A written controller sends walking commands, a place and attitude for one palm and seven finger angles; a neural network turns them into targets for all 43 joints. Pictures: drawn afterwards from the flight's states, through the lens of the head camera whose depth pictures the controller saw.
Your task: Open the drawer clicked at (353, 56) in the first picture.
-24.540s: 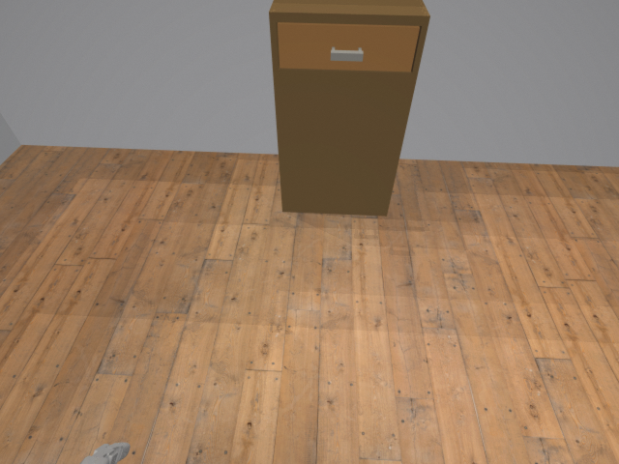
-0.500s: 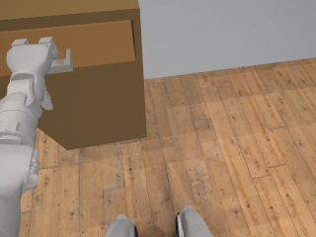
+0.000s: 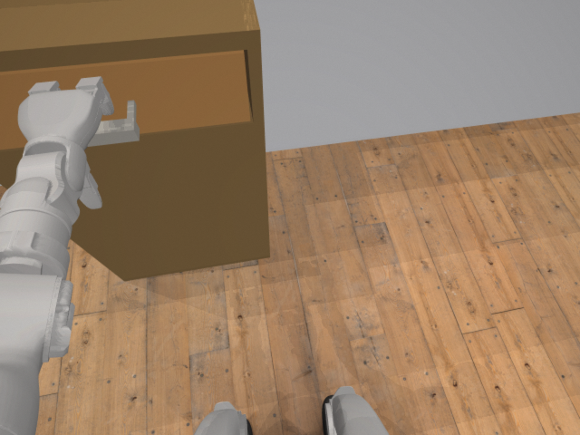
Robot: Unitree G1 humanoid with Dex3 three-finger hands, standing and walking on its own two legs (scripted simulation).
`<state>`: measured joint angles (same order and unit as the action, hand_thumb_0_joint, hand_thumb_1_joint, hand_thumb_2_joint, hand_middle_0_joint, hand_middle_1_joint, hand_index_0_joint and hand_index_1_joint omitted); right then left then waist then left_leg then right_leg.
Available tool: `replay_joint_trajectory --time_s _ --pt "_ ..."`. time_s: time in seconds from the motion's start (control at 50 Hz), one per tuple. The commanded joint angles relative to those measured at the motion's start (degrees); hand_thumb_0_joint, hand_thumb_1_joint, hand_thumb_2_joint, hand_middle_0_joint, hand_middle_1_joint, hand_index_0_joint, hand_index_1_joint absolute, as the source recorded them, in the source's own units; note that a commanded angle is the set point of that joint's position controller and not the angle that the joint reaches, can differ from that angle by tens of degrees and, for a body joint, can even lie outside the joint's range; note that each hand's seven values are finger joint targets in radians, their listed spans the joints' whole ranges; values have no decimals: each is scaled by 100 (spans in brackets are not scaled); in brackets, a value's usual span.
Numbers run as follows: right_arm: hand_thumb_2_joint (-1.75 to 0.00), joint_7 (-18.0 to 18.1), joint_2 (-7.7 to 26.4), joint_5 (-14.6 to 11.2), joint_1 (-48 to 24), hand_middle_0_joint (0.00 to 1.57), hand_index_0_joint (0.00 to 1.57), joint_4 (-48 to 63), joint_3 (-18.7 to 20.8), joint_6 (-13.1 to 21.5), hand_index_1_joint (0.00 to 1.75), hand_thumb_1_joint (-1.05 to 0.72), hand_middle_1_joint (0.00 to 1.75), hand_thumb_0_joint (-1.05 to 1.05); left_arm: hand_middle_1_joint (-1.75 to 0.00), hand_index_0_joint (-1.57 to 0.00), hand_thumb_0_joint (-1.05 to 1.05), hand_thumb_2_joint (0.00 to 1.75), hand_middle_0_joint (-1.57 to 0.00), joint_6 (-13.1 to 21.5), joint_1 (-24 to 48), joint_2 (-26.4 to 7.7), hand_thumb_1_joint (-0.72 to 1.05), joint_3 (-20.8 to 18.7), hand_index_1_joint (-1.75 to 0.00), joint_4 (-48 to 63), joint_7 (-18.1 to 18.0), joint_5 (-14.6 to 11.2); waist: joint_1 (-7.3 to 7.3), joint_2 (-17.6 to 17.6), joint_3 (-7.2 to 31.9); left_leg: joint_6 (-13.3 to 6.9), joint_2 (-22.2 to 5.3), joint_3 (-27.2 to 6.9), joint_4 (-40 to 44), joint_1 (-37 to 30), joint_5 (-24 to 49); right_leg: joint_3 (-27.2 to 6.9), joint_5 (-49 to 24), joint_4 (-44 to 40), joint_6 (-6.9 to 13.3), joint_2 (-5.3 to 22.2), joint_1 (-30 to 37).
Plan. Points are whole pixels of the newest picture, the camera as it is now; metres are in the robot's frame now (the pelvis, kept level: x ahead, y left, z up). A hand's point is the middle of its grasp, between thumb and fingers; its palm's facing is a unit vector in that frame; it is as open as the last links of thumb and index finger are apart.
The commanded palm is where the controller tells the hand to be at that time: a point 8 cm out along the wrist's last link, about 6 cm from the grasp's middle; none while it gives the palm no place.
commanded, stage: lift the fingers back up to retry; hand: left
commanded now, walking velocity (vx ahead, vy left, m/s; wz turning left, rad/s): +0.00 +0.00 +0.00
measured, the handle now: (101, 121) +0.57 +0.25 +0.04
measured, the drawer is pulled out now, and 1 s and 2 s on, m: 0.00 0.00 0.00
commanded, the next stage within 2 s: re-aim the fingers above the handle in 0.50 s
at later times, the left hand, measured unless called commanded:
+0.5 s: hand (72, 118) +0.51 +0.25 +0.10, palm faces -0.03 +0.01 -1.00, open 13.8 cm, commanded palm +0.49 +0.25 +0.15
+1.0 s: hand (78, 119) +0.52 +0.24 +0.10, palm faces -0.06 +0.02 -1.00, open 13.8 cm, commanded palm +0.50 +0.25 +0.15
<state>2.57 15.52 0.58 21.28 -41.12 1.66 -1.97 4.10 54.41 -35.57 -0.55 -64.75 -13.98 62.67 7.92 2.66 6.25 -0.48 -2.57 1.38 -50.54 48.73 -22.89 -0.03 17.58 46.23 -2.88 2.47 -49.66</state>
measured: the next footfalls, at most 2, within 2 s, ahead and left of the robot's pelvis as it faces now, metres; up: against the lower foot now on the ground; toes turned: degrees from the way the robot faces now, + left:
none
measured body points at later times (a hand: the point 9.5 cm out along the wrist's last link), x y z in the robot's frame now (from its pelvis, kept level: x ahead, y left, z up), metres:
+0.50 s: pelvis +0.04 +0.00 +0.03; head +0.12 -0.02 +0.47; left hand +0.51 +0.24 +0.16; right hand +0.08 -0.28 -0.11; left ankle +0.00 +0.11 -0.69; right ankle +0.03 -0.16 -0.69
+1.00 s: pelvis +0.03 -0.01 +0.02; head +0.13 -0.02 +0.46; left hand +0.52 +0.24 +0.15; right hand +0.05 -0.30 -0.10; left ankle +0.00 +0.11 -0.69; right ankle +0.03 -0.16 -0.69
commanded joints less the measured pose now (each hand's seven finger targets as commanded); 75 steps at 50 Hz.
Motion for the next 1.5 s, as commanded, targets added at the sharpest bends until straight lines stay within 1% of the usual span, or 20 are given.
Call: replay_joint_trajectory --time_s 0.0,0.1,0.3,0.34,0.36,0.38,0.4,0.5,0.64,0.8,0.82,0.9,1.0,1.04,1.1,1.26,1.36,1.4,1.42,1.48 --pt "-90 72 969 26 946 20 20 168 398 93 30 -90 30 0 -120 -30 0 30 -30 120 2659 -1427 -50 -261 -120 1502 -283 -6 69 533 2666 -111 261 -128 764 -2137 1845 294 -1046 -602 389 -521 1389" --pt "-90 12 977 25 890 20 20 145 401 27 30 -90 30 0 -120 -30 0 30 -30 17 2448 -1628 -50 -516 -120 1605 -357 -64 -76 489 2730 -91 275 -88 867 -2263 2367 304 -1524 -662 385 -528 1840" --pt "-90 -59 928 -44 683 20 20 307 484 -80 30 -90 30 0 -120 -30 0 30 -30 -229 1924 -1299 -50 -430 -120 2386 -74 -188 -252 322 2875 -101 211 -64 1068 -3075 3918 343 -2469 -899 348 -541 2549" --pt "-90 -91 922 -57 678 20 20 303 497 -104 30 -90 30 0 -120 -30 0 30 -30 -267 1613 -1120 -50 -358 -120 2269 1 -199 -268 265 2664 -72 196 -67 1106 -3095 4104 365 -2522 -940 358 -551 2550" --pt "-90 -95 896 -73 625 20 20 283 482 -121 30 -90 30 0 -120 -30 0 30 -30 -335 1304 -804 -50 -133 -120 1895 43 -194 -223 99 2263 -100 211 -11 1160 -2928 3829 382 -2401 -1011 341 -539 2438" --pt "-90 -99 953 -93 609 20 20 257 467 -153 30 -90 30 0 -120 -30 0 30 -30 -383 1200 -1016 -50 -315 -120 1725 76 -220 -264 -136 2028 -87 205 -3 1258 -2740 3489 387 -2314 -1039 348 -543 2475" --pt "-90 -87 949 -96 532 20 20 303 451 -159 30 -90 30 0 -120 -30 0 30 -30 -392 1324 -859 -50 -106 -120 1747 114 -177 -221 -117 1877 -100 236 42 1328 -2643 3193 383 -2214 -1091 350 -525 2463" --pt "-90 -17 915 -96 434 20 20 401 437 -173 30 -90 30 0 -120 -30 0 30 -30 -220 1450 -1161 -50 -304 -120 1869 203 -134 -273 -184 1979 -149 325 126 1401 -2590 2795 286 -2308 -1136 369 -485 2795" --pt "-90 37 847 -21 406 20 20 418 494 -75 30 -90 30 0 -120 -30 0 30 -30 279 1839 -1359 -50 -523 -120 2455 -65 -50 -262 219 2459 -149 379 119 1202 -2833 3174 202 -2548 -1011 366 -487 2811" --pt "-90 5 916 -65 464 20 20 244 463 -7 30 -90 30 0 -120 -30 0 30 -30 -170 2150 -1221 -50 -243 -120 1553 -221 -20 -73 25 2125 -136 386 145 1295 -2442 2339 203 -2021 -1116 332 -456 2575" --pt "-90 16 941 -80 484 20 20 240 454 -12 30 -90 30 0 -120 -30 0 30 -30 -220 2162 -1390 -50 -336 -120 1447 -183 -7 -94 -29 2149 -135 381 130 1320 -2392 2246 195 -1932 -1113 336 -456 2595" --pt "-90 59 915 -45 562 20 20 251 478 34 30 -90 30 0 -120 -30 0 30 -30 -141 2368 -1092 -50 -75 -120 1575 33 -27 -39 56 2436 -165 364 129 1273 -2639 2447 182 -2081 -1110 345 -470 2602" --pt "-90 87 927 -39 583 20 20 282 439 8 30 -90 30 0 -120 -30 0 30 -30 76 2010 -1492 -50 -452 -120 1480 132 -52 -199 29 2343 -166 371 136 1281 -2373 2392 171 -2069 -1048 350 -467 2689" --pt "-90 69 980 -4 582 20 20 267 420 -31 30 -90 30 0 -120 -30 0 30 -30 144 1945 -1991 -50 -868 -120 1627 59 -42 -359 113 2515 -150 365 139 1276 -2262 2596 141 -2275 -956 366 -459 2892" --pt "-90 14 937 -20 520 20 20 333 405 -40 30 -90 30 0 -120 -30 0 30 -30 103 1544 -1963 -50 -905 -120 1590 -76 22 -471 141 2436 -132 354 173 1262 -2125 2703 186 -2332 -863 365 -461 2893" --pt "-90 -19 994 -51 618 20 20 267 519 -10 30 -90 30 0 -120 -30 0 30 -30 12 1639 -1724 -50 -727 -120 1869 -124 -43 -300 37 2700 -151 284 145 1251 -2567 2844 206 -2259 -963 338 -499 2775" --pt "-90 34 927 -62 677 20 20 175 556 51 30 -90 30 0 -120 -30 0 30 -30 145 2173 -845 -50 26 -120 2110 30 -137 -5 285 2245 -132 251 15 1285 -3016 2793 282 -1796 -1147 359 -538 2142" --pt "-90 49 955 -76 663 20 20 141 519 55 30 -90 30 0 -120 -30 0 30 -30 133 2271 -1021 -50 -70 -120 1931 33 -106 -4 256 1970 -102 260 -53 1352 -2894 2506 317 -1516 -1157 388 -540 1980" --pt "-90 41 931 -76 672 20 20 153 501 65 30 -90 30 0 -120 -30 0 30 -30 122 2414 -844 -50 71 -120 1909 24 -121 42 305 1924 -99 267 -72 1365 -2912 2441 326 -1431 -1167 401 -539 1906" --pt "-90 25 930 -61 654 20 20 147 473 72 30 -90 30 0 -120 -30 0 30 -30 87 2440 -1107 -50 -164 -120 1756 -80 -42 -51 436 2019 -63 282 -82 1352 -2872 2448 332 -1399 -1111 427 -523 1913"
